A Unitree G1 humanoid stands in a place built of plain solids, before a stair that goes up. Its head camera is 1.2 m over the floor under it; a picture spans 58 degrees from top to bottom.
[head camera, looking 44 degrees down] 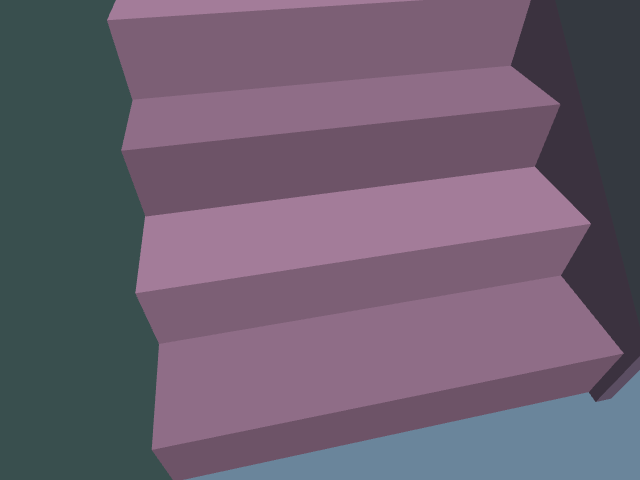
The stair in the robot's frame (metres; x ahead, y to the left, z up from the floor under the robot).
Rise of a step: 0.21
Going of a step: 0.27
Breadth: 1.18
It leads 12 degrees to the left of straight ahead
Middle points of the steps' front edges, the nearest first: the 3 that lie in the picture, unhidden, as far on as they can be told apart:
0.48 -0.21 0.21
0.75 -0.15 0.42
1.02 -0.10 0.63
